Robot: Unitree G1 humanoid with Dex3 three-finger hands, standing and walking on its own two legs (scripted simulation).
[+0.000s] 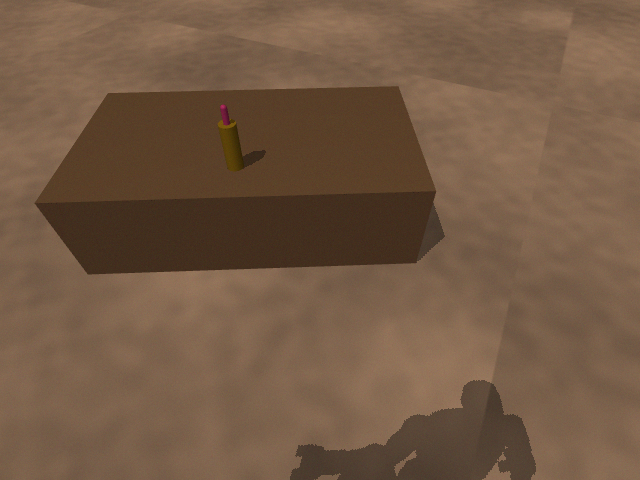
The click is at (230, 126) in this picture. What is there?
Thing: necked bottle
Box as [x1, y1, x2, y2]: [218, 104, 243, 170]
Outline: 223,104 220,106 223,119 218,122 218,127 227,167 230,170 239,170 243,167 243,162 236,125 234,120 228,118 226,106
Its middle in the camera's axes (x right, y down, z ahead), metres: -0.31 -0.35 +1.32
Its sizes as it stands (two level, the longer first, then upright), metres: 0.060 0.060 0.241
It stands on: a support 0.39 m high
